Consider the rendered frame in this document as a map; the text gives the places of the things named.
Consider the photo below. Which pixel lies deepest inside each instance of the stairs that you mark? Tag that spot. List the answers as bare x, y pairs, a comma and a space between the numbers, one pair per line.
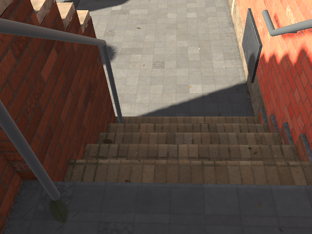
190, 149

